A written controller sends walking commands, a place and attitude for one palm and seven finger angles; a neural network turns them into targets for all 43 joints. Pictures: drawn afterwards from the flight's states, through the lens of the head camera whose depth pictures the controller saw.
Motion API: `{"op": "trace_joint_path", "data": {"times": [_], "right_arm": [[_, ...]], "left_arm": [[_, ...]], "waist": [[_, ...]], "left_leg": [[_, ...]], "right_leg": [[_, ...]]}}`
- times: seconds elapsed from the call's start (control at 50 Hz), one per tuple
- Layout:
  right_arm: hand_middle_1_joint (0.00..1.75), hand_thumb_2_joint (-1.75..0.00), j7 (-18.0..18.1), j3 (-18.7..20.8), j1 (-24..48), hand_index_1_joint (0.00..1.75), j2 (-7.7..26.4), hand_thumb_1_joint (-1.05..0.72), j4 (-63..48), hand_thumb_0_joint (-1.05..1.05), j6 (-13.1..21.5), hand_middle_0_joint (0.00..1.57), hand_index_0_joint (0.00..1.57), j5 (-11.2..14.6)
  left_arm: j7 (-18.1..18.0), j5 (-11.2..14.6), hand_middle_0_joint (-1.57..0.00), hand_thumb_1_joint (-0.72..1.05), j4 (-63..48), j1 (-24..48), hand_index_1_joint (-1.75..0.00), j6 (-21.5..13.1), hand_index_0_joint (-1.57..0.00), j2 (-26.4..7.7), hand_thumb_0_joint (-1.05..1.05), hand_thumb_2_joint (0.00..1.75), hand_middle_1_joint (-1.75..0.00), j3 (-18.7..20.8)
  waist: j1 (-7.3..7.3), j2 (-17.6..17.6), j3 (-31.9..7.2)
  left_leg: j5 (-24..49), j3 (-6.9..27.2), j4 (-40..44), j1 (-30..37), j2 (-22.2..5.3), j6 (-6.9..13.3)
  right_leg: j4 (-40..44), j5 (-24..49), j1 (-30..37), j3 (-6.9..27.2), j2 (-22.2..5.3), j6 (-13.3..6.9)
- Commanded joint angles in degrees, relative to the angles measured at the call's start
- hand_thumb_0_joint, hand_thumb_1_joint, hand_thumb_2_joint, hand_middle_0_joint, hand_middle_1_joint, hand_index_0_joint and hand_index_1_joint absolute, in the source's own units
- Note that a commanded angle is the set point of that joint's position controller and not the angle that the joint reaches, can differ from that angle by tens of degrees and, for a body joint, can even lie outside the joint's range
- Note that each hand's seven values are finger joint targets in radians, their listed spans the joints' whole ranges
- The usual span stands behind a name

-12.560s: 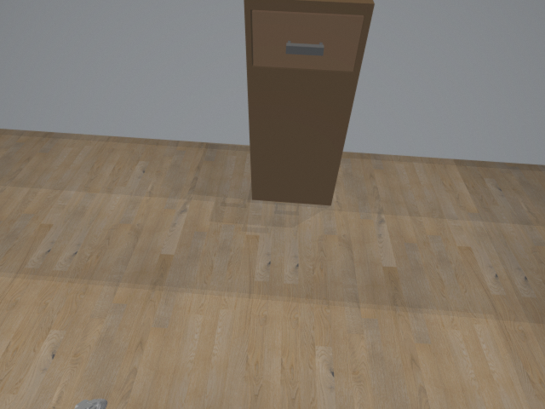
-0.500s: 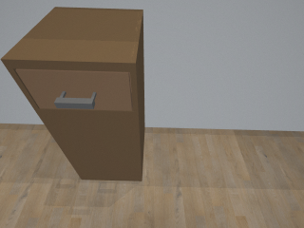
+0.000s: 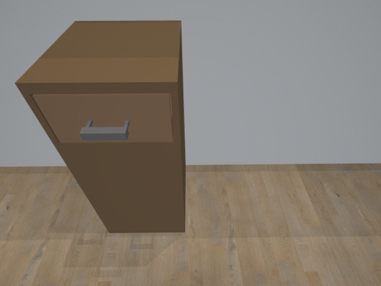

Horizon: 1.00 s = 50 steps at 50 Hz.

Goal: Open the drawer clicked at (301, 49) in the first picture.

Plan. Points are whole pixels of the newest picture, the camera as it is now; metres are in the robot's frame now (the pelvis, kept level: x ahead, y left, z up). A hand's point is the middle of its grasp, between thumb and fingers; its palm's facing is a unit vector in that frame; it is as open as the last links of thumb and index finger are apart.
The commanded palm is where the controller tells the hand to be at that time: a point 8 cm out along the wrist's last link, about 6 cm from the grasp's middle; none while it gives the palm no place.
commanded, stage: look again from close up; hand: left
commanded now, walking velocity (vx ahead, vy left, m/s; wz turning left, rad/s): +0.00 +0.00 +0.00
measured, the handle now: (106, 128) +0.51 +0.27 +0.03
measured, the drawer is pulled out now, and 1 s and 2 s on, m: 0.00 0.00 0.00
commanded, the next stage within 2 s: raise the hand with hooked fingers in 0.18 s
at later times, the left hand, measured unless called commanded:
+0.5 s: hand (97, 253) +0.20 +0.22 -0.04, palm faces -0.07 -0.51 -0.86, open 7.7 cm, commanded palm +0.13 +0.23 -0.03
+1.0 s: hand (99, 223) +0.24 +0.21 +0.02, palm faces +0.05 -0.08 -1.00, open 10.3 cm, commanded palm +0.20 +0.21 +0.06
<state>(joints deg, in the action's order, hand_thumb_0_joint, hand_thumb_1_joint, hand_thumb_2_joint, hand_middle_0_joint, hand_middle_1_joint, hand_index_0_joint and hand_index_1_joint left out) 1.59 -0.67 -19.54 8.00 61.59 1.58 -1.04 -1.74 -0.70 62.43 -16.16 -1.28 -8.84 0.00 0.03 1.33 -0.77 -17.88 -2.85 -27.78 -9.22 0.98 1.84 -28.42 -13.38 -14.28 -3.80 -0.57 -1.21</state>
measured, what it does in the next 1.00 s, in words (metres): stands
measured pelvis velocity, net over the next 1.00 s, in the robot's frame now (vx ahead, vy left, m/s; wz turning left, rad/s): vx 0.02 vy -0.04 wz -0.02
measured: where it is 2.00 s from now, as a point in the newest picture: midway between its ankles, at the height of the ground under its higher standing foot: outside the picture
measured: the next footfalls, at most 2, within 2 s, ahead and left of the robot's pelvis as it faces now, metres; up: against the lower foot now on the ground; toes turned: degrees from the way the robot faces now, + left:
none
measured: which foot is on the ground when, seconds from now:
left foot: down 0.00-1.00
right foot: down 0.00-1.00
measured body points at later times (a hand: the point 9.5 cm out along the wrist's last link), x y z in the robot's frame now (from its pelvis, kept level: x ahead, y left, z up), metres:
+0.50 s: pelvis +0.00 +0.01 -0.01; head +0.01 -0.02 +0.44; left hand +0.20 +0.24 +0.01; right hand +0.14 -0.25 -0.12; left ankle -0.03 +0.10 -0.74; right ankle +0.02 -0.11 -0.74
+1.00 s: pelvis +0.02 -0.04 -0.02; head +0.04 -0.07 +0.43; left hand +0.23 +0.21 +0.07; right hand +0.25 -0.22 -0.12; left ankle -0.03 +0.10 -0.74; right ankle +0.02 -0.11 -0.74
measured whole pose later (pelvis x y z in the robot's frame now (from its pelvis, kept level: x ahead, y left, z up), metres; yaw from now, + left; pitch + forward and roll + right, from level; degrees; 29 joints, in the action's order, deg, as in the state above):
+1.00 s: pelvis +0.02 -0.04 -0.02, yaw -1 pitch +7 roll +2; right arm -1.5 -1.4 -4.1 10.9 32.0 -5.0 -2.3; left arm -18.4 -56.9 -4.4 -19.0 2.9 -21.4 -1.7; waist 5.7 2.9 -5.4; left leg -24.3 -2.3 -38.8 -21.3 -0.6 -0.9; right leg -42.1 -21.0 -28.3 -2.7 1.3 -4.0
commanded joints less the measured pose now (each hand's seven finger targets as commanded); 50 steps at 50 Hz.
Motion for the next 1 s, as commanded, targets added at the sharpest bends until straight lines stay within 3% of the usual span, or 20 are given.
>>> {"op": "trace_joint_path", "data": {"times": [0.0,0.24,0.26,0.28,0.3,0.32,0.34,0.36,0.38,0.4,0.44,0.48,0.52,0.6,0.7,0.72,0.78,0.86,0.88,0.98], "right_arm": [[0.30,-0.90,0.2,0.7,-2.1,0.30,7.0,-0.90,-2.0,0.00,1.0,0.20,0.20,0.0],[0.30,-0.90,0.3,0.2,-1.0,0.30,7.3,-0.90,0.5,0.00,1.1,0.20,0.20,0.1],[0.30,-0.90,-0.2,0.8,4.2,0.30,8.7,-0.90,-3.3,0.00,1.0,0.20,0.20,1.0],[0.30,-0.90,2.0,1.5,4.9,0.30,17.3,-0.90,-22.7,0.00,8.8,0.20,0.20,3.8],[0.30,-0.90,3.9,1.2,9.4,0.30,13.6,-0.90,-21.6,0.00,14.4,0.20,0.20,2.6],[0.30,-0.90,3.7,2.2,9.2,0.30,11.1,-0.90,-20.7,0.00,16.0,0.20,0.20,3.6],[0.30,-0.90,3.6,1.8,8.2,0.30,10.4,-0.90,-19.6,0.00,16.7,0.20,0.20,3.1],[0.30,-0.90,3.1,2.3,11.2,0.30,12.5,-0.90,-23.1,0.00,16.8,0.20,0.20,2.2],[0.30,-0.90,2.7,2.7,11.4,0.30,14.1,-0.90,-24.8,0.00,15.6,0.20,0.20,0.6],[0.30,-0.90,2.0,3.0,12.6,0.30,13.7,-0.90,-27.6,0.00,14.0,0.20,0.20,-0.4],[0.30,-0.90,-0.4,4.1,14.7,0.30,12.9,-0.90,-32.8,0.00,10.0,0.20,0.20,-1.0],[0.30,-0.90,-2.8,4.8,18.2,0.30,13.3,-0.90,-36.7,0.00,4.9,0.20,0.20,-2.1],[0.30,-0.90,-5.0,4.5,20.3,0.30,13.1,-0.90,-39.3,0.00,1.1,0.20,0.20,-1.6],[0.30,-0.90,-6.5,4.1,21.7,0.30,11.8,-0.90,-42.2,0.00,-2.3,0.20,0.20,-1.9],[0.30,-0.90,-5.2,5.2,20.0,0.30,11.4,-0.90,-41.3,0.00,-3.4,0.20,0.20,-3.1],[0.30,-0.90,-4.5,5.1,19.9,0.30,11.3,-0.90,-40.7,0.00,-3.7,0.20,0.20,-3.5],[0.30,-0.90,-3.7,4.5,20.2,0.30,11.3,-0.90,-40.1,0.00,-3.2,0.20,0.20,-3.1],[0.30,-0.90,-2.8,3.4,21.4,0.30,10.4,-0.90,-39.5,0.00,-4.0,0.20,0.20,-2.1],[0.30,-0.90,-2.6,3.0,21.6,0.30,10.4,-0.90,-39.6,0.00,-4.1,0.20,0.20,-1.8],[0.30,-0.90,-2.3,1.5,22.0,0.30,10.2,-0.90,-38.6,0.00,-3.8,0.20,0.20,-0.8]], "left_arm": [[-0.3,0.2,-0.20,0.90,-2.1,-2.8,-0.30,-0.4,-0.20,-5.1,0.00,0.90,-0.30,0.5],[-0.3,0.2,-0.20,0.90,-1.5,-2.5,-0.30,-0.3,-0.20,-5.3,0.00,0.90,-0.30,0.4],[-2.7,-0.4,-0.20,0.90,1.0,-7.2,-0.30,-0.8,-0.20,-6.4,0.00,0.90,-0.30,0.2],[-3.4,-11.7,-0.20,0.88,-83.7,41.3,-0.32,-9.8,-0.20,-26.5,0.00,0.89,-0.32,1.9],[-8.2,-13.4,-0.20,0.85,-69.9,14.0,-0.33,-5.4,-0.20,-23.2,0.00,0.88,-0.33,3.0],[-10.9,-12.7,-0.21,0.83,-65.9,-0.6,-0.34,2.8,-0.21,-11.3,0.00,0.87,-0.34,-3.7],[-11.3,-16.2,-0.21,0.81,-63.8,-3.5,-0.36,4.2,-0.21,-5.7,0.00,0.86,-0.36,-7.0],[-12.9,-20.8,-0.21,0.78,-68.4,0.9,-0.37,3.8,-0.21,-10.9,0.00,0.85,-0.37,-4.9],[-14.6,-27.3,-0.21,0.76,-67.0,-0.3,-0.39,3.3,-0.21,-14.6,0.00,0.84,-0.39,-2.6],[-16.0,-33.0,-0.21,0.74,-65.2,-5.8,-0.40,3.5,-0.21,-13.7,0.00,0.83,-0.40,-2.3],[-18.5,-43.6,-0.22,0.69,-62.5,-17.9,-0.43,3.6,-0.22,-10.6,0.00,0.81,-0.43,-3.4],[-20.3,-51.6,-0.22,0.64,-60.1,-26.2,-0.47,3.0,-0.22,-7.4,0.00,0.79,-0.47,-5.2],[-21.5,-55.9,-0.22,0.60,-61.4,-28.2,-0.50,0.6,-0.22,-9.3,0.00,0.77,-0.50,-2.7],[-26.3,-62.8,-0.23,0.50,-71.1,-20.6,-0.55,-2.3,-0.23,-16.9,0.00,0.73,-0.55,3.8],[-30.9,-63.4,-0.24,0.39,-81.5,-1.2,-0.63,-2.1,-0.24,-20.6,0.00,0.68,-0.63,5.6],[-31.1,-63.0,-0.24,0.36,-84.4,4.7,-0.64,-2.2,-0.24,-21.7,0.00,0.67,-0.64,5.7],[-29.0,-60.8,-0.24,0.29,-81.4,4.7,-0.69,-1.4,-0.24,-21.4,0.00,0.64,-0.69,3.9],[-23.0,-58.1,-0.25,0.20,-77.8,1.9,-0.75,2.9,-0.25,-20.6,0.00,0.60,-0.75,2.0],[-21.2,-57.3,-0.25,0.18,-77.0,-0.2,-0.76,3.9,-0.25,-21.1,0.00,0.59,-0.76,2.3],[-15.1,-54.9,-0.26,0.06,-77.3,-5.3,-0.84,4.1,-0.26,-23.8,0.00,0.54,-0.84,5.5]], "waist": [[0.60,-0.7,6.8],[0.32,-1.1,4.5],[2.34,-8.1,5.8],[-3.40,11.3,-22.5],[1.88,18.4,-20.2],[0.44,15.7,-11.8],[-0.37,10.8,-6.6],[-0.78,7.9,-0.2],[-0.99,3.1,-1.8],[0.45,-2.8,-2.8],[4.21,-8.4,-5.9],[5.92,-11.1,-1.3],[7.69,-12.1,-3.6],[8.03,-5.2,-12.9],[3.55,1.5,-21.2],[2.29,1.1,-21.1],[1.28,2.5,-19.4],[2.60,0.4,-16.2],[3.43,-2.6,-15.8],[6.00,-5.9,-12.3]], "left_leg": [[4.2,8.5,11.1,-8.4,-7.4,1.0],[10.4,6.9,10.5,-4.1,-7.0,0.8],[17.3,3.9,1.0,-6.4,-8.9,-0.6],[25.7,5.0,6.2,7.9,-1.8,0.5],[34.1,5.2,6.0,10.9,-4.5,-2.2],[27.7,6.0,8.5,3.1,-4.8,-5.3],[26.1,5.1,6.8,0.7,-4.4,-4.5],[19.6,6.5,4.5,-4.1,-3.2,-3.4],[14.5,7.0,2.0,-8.1,-2.6,-2.8],[12.9,6.8,0.0,-11.0,-1.9,-2.1],[11.3,4.7,-2.1,-14.4,-0.9,-2.3],[8.9,2.5,-4.2,-18.4,-0.3,-2.2],[10.0,1.9,-6.0,-20.8,0.2,-2.1],[12.6,1.3,-9.8,-18.7,1.0,-1.5],[13.1,3.3,-15.6,-11.9,1.6,-0.4],[12.7,3.6,-16.6,-11.9,1.8,0.0],[11.7,2.8,-16.4,-11.0,1.8,0.4],[12.6,2.0,-11.8,-13.1,1.5,0.6],[13.1,1.8,-10.5,-14.1,1.5,0.5],[13.8,1.7,-4.6,-15.4,1.3,0.0]], "right_leg": [[3.9,3.3,3.8,5.7,-4.6,-1.5],[4.2,7.6,4.9,5.9,-5.2,-1.0],[3.0,22.9,3.1,6.5,-7.5,0.0],[-2.2,18.2,8.5,9.8,0.2,-1.9],[-5.2,2.6,1.3,4.8,0.0,-2.8],[-7.9,-4.7,-3.9,2.0,0.3,-1.6],[-6.8,-3.1,-6.9,1.6,0.8,-1.1],[-4.6,-1.9,-9.1,3.0,1.2,-1.8],[-3.6,-0.7,-9.3,3.3,1.5,-2.2],[-3.8,-1.7,-9.3,3.7,2.0,-2.6],[-4.7,-6.9,-9.2,4.8,2.8,-3.2],[-5.0,-6.9,-11.9,6.2,3.2,-4.0],[-7.3,-1.4,-9.9,8.0,2.9,-4.3],[-10.8,6.7,-8.7,11.2,2.4,-4.0],[-12.5,9.5,-14.6,14.6,1.5,-3.4],[-12.5,9.4,-14.8,14.4,1.5,-3.0],[-10.8,9.4,-13.8,12.8,1.1,-2.4],[-7.8,14.7,-4.2,10.8,0.8,-1.5],[-7.0,17.0,-0.9,11.1,0.6,-1.2],[-4.6,23.4,7.6,12.4,-0.5,-0.4]]}}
